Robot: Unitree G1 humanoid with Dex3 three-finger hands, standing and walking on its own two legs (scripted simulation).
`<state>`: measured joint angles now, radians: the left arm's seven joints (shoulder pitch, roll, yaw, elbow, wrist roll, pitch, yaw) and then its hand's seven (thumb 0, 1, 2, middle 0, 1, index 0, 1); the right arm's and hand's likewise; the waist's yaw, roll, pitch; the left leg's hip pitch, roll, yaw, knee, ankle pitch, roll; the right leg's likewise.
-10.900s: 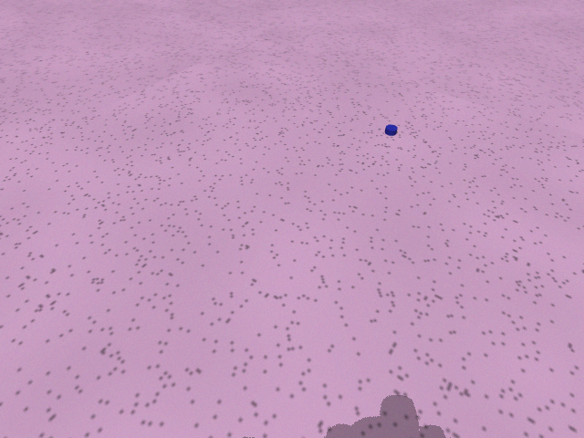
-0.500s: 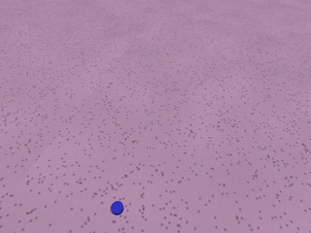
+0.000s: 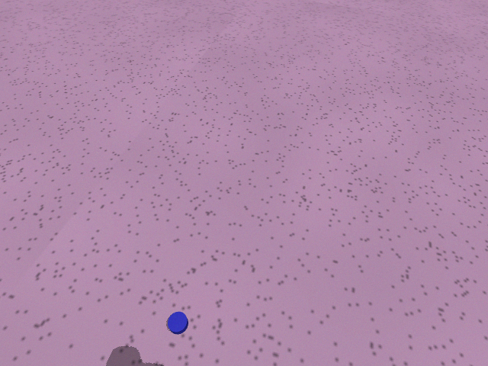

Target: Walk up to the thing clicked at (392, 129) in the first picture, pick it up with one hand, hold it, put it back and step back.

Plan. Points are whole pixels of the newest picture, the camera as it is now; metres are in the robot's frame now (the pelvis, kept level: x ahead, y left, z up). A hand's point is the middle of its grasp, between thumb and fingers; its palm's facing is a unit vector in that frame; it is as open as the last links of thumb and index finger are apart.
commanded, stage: walk up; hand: left
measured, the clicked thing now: (178, 322) +0.38 +0.27 -0.75
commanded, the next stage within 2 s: none
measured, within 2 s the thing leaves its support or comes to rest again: neither
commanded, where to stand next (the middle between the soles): +0.00 +0.02 m, yaw +0 degrees
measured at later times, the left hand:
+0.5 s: hand out of the picture +0.08 +0.27 -0.13, palm faces +0.01 -0.93 -0.37, open 7.4 cm
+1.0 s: hand out of the picture +0.03 +0.28 -0.15, palm faces -0.02 -0.94 -0.33, open 7.4 cm
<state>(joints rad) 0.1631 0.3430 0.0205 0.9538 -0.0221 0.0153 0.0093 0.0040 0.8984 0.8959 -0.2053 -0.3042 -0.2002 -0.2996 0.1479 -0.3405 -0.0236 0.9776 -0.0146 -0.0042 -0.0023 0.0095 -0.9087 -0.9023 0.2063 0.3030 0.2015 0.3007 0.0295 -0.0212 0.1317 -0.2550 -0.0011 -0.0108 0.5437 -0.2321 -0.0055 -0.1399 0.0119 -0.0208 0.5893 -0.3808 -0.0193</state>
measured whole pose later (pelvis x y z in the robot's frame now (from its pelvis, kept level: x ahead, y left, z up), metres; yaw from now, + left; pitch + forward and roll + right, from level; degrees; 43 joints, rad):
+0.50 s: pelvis -0.01 +0.01 +0.02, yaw +0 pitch -4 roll -1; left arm 0.09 0.35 0.02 1.09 0.00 0.00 0.00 0.00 0.90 0.90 -0.20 -0.30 -0.20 -0.30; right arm 0.04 -0.36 -0.01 1.07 0.00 0.01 0.01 0.01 -0.91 -0.90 0.21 0.30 0.20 0.30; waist 0.02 0.03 0.10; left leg -0.17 0.02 -0.01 0.36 -0.13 -0.01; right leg -0.02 0.03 -0.01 0.31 -0.23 -0.02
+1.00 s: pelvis -0.02 +0.03 +0.02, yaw -1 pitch -2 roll -1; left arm 0.15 0.35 0.02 1.13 0.01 0.00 0.00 0.00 0.90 0.90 -0.20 -0.30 -0.20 -0.30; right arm 0.11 -0.33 -0.02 1.13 -0.01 0.00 0.02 0.01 -0.91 -0.90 0.21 0.30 0.20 0.30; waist 0.00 0.00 0.07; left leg -0.20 -0.01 0.00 0.34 -0.10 0.02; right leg -0.06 0.01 0.00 0.32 -0.21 0.01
